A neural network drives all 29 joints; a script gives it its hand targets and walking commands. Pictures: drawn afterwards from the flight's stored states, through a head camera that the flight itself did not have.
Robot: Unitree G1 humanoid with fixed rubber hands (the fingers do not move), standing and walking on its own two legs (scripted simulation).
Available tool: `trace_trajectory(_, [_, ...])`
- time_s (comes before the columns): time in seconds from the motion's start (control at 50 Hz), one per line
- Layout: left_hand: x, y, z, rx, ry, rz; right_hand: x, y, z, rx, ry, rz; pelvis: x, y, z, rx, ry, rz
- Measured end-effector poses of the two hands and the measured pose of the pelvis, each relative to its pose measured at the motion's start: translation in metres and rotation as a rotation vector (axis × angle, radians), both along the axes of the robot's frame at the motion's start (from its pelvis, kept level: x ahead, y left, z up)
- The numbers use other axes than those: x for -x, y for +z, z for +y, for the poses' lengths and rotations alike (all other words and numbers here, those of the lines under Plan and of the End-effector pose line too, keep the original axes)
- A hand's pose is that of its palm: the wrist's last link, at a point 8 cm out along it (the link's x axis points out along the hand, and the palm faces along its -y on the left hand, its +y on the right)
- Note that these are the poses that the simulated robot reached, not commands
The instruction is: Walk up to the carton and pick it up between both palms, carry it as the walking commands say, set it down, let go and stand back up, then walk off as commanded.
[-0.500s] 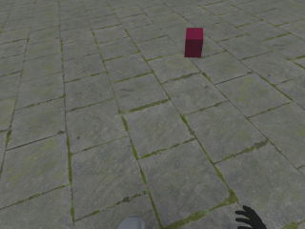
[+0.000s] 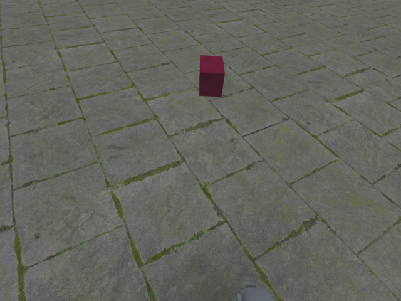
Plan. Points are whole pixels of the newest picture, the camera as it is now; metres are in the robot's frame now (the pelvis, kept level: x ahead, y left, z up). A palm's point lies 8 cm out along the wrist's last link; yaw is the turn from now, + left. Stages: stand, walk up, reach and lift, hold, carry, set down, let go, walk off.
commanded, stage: walk up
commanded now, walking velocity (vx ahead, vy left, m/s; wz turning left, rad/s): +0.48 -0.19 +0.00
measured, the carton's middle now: (211, 75) +2.02 -0.23 -0.67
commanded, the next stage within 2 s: none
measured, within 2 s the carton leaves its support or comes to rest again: neither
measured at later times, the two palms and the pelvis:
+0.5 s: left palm out of the picture +0.18 +0.16 -0.13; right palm (312, 213) +0.37 -0.32 -0.13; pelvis +0.25 -0.07 +0.00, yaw +0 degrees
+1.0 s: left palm (127, 156) +0.60 +0.22 -0.14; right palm (285, 195) +0.42 -0.26 -0.12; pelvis +0.50 -0.02 +0.00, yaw +0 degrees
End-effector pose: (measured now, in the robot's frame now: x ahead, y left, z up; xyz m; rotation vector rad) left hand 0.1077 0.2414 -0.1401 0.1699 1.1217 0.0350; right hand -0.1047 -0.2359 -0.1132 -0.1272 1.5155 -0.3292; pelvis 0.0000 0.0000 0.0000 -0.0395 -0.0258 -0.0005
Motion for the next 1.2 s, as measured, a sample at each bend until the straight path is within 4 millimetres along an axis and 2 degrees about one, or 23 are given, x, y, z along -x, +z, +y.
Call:
trace_trajectory(0.06, [-0.054,0.003,-0.024,0.016,-0.045,-0.04,-0.002,-0.001,-0.002,-0.022,-0.049,0.058,-0.028,-0.002,-0.013,-0.011,-0.007,0.002])
trace_trajectory(0.12, [-0.106,0.002,-0.053,0.027,-0.086,-0.066,-0.022,-0.008,-0.011,-0.042,-0.09,0.087,-0.06,-0.008,-0.03,-0.025,-0.014,0.013])
trace_trajectory(0.2, [-0.171,-0.006,-0.09,0.0,-0.12,-0.113,-0.072,-0.033,-0.034,-0.083,-0.094,0.102,-0.11,-0.026,-0.059,-0.04,-0.017,0.038])
trace_trajectory(0.24, [-0.184,-0.008,-0.1,-0.017,-0.104,-0.121,-0.114,-0.045,-0.049,-0.097,-0.07,0.071,-0.129,-0.03,-0.071,-0.031,-0.01,0.043])
trace_trajectory(0.3, [-0.172,-0.003,-0.1,-0.037,-0.031,-0.07,-0.199,-0.05,-0.073,-0.091,0.009,-0.052,-0.157,-0.022,-0.079,-0.043,0.008,0.041])
trace_trajectory(0.38, [-0.131,0.006,-0.09,-0.07,0.102,0.056,-0.325,-0.042,-0.095,-0.075,0.139,-0.233,-0.194,-0.01,-0.081,-0.054,0.013,0.025])
trace_trajectory(0.44, [-0.096,0.011,-0.084,-0.087,0.19,0.175,-0.407,-0.031,-0.097,-0.071,0.204,-0.347,-0.222,-0.004,-0.078,-0.061,0.008,0.011])
trace_trajectory(0.52, [-0.067,0.014,-0.081,-0.084,0.267,0.33,-0.496,-0.014,-0.081,-0.085,0.268,-0.452,-0.26,-0.001,-0.07,-0.061,0.006,0.004])
trace_trajectory(0.56, [-0.065,0.013,-0.08,-0.067,0.291,0.384,-0.534,-0.009,-0.067,-0.094,0.299,-0.481,-0.281,-0.002,-0.064,-0.057,0.008,0.005])
trace_trajectory(0.6, [-0.073,0.008,-0.079,-0.04,0.307,0.425,-0.568,-0.007,-0.051,-0.097,0.328,-0.499,-0.303,-0.006,-0.055,-0.046,0.013,0.009])
trace_trajectory(0.64, [-0.089,-0.001,-0.075,-0.012,0.313,0.451,-0.6,-0.008,-0.035,-0.088,0.355,-0.508,-0.327,-0.012,-0.044,-0.032,0.011,0.015])
trace_trajectory(0.7, [-0.126,-0.024,-0.06,0.018,0.297,0.479,-0.641,-0.019,-0.014,-0.05,0.367,-0.537,-0.366,-0.03,-0.024,-0.014,0.001,0.025])
trace_trajectory(0.72, [-0.144,-0.03,-0.053,0.021,0.281,0.477,-0.646,-0.021,-0.009,-0.039,0.362,-0.534,-0.375,-0.033,-0.02,-0.022,0.004,0.026])
trace_trajectory(0.76, [-0.191,-0.034,-0.038,0.017,0.252,0.425,-0.64,-0.022,-0.004,-0.031,0.325,-0.483,-0.393,-0.028,-0.015,-0.018,0.0,0.034])
trace_trajectory(0.84, [-0.302,-0.027,-0.013,0.001,0.159,0.26,-0.604,-0.013,-0.012,0.001,0.2,-0.339,-0.432,-0.011,-0.013,-0.008,-0.006,0.04])
trace_trajectory(0.94, [-0.43,-0.011,-0.007,-0.013,0.067,0.091,-0.554,-0.006,-0.021,0.014,0.072,-0.171,-0.477,-0.001,-0.017,-0.001,0.0,0.032])
trace_trajectory(1.02, [-0.516,0.001,-0.025,-0.002,0.006,-0.006,-0.523,-0.005,-0.021,-0.013,-0.005,-0.028,-0.511,0.0,-0.028,-0.01,-0.004,0.024])
trace_trajectory(1.08, [-0.572,0.007,-0.051,0.011,-0.048,-0.055,-0.519,-0.008,-0.024,-0.043,-0.055,0.048,-0.538,-0.003,-0.041,-0.025,-0.012,0.022])
trace_trajectory(1.14, [-0.625,0.009,-0.08,0.013,-0.09,-0.088,-0.534,-0.014,-0.037,-0.065,-0.093,0.088,-0.569,-0.009,-0.06,-0.04,-0.014,0.03])
trace_trajectory(1.2, [-0.671,0.003,-0.108,-0.014,-0.119,-0.12,-0.568,-0.032,-0.061,-0.085,-0.098,0.1,-0.605,-0.022,-0.085,-0.055,-0.017,0.044])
